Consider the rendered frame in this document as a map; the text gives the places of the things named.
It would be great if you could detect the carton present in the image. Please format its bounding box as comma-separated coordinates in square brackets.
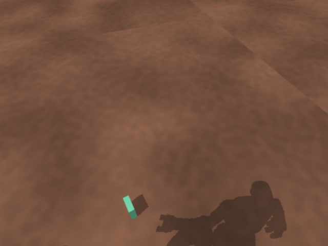
[123, 196, 137, 219]

